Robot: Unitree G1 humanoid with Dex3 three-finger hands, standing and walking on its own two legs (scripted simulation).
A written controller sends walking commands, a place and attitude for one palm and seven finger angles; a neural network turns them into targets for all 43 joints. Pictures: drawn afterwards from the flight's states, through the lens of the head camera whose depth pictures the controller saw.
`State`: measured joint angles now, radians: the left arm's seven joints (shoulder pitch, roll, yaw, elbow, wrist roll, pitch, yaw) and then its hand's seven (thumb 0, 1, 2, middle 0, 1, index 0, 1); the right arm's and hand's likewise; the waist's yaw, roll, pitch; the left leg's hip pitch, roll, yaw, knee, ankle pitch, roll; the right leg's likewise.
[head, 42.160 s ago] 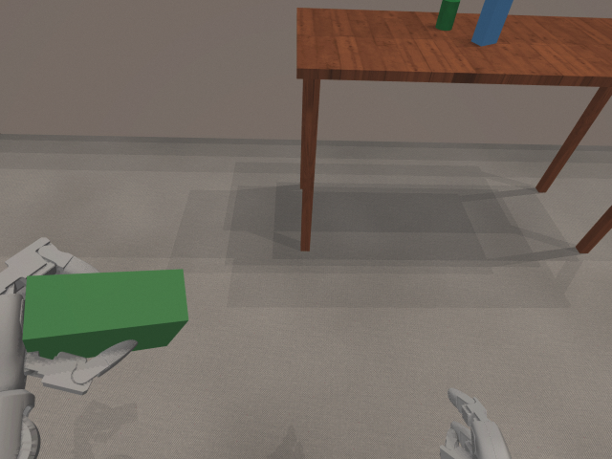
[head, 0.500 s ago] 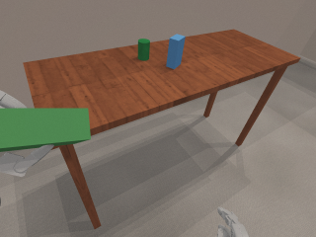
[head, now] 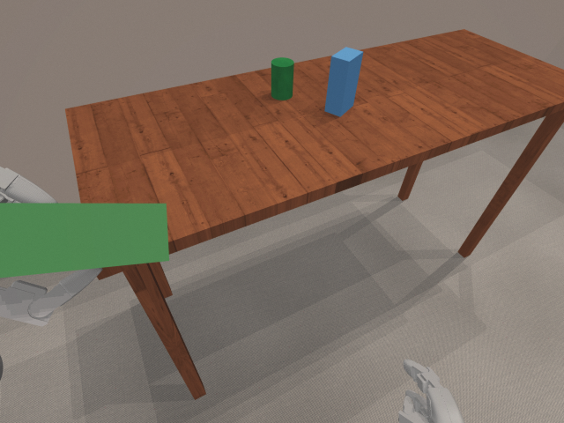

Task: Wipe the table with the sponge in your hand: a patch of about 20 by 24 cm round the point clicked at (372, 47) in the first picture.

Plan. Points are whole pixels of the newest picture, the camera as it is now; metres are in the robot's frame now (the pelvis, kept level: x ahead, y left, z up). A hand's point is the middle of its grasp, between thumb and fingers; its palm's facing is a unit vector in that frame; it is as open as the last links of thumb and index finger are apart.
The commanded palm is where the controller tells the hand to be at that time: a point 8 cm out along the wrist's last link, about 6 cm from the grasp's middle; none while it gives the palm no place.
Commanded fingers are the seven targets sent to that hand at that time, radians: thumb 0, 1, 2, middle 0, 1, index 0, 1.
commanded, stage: stop stepping back and stand still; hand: left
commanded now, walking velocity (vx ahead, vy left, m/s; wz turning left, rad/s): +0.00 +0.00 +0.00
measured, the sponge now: (105, 238) +0.24 +0.19 +0.22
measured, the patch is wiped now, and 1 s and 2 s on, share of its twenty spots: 0.90 0.90 0.90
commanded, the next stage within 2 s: stand and wait in 0.08 s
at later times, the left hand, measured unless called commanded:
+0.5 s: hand out of the picture +0.20 +0.25 +0.26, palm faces +0.47 -0.81 -0.35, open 9.6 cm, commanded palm +0.15 +0.29 +0.27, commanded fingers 0.00 0.10 1.30 -1.20 -1.60 -1.20 -1.60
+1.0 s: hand out of the picture +0.19 +0.26 +0.25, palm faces +0.47 -0.81 -0.34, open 9.6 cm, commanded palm +0.13 +0.30 +0.27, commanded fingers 0.00 0.10 1.30 -1.20 -1.60 -1.20 -1.60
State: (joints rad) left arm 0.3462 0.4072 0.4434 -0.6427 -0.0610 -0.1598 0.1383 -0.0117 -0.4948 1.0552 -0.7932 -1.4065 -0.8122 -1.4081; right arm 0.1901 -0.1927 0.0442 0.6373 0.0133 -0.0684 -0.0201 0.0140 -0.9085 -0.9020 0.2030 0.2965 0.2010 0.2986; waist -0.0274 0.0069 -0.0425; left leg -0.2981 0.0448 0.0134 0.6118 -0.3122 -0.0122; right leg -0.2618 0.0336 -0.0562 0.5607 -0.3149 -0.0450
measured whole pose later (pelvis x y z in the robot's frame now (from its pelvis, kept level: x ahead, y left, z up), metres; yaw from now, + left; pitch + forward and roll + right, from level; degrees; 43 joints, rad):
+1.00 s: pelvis -0.03 +0.03 +0.01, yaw -1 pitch +0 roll -1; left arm 0.35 0.40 0.45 -0.63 -0.06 -0.17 0.16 -0.01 -0.50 1.06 -0.79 -1.41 -0.81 -1.41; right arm 0.18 -0.20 0.04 0.64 0.01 -0.06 -0.04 0.01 -0.91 -0.90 0.20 0.30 0.20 0.30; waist 0.00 0.02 -0.02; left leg -0.30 0.03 0.03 0.52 -0.24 0.01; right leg -0.26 0.02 -0.04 0.45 -0.21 -0.01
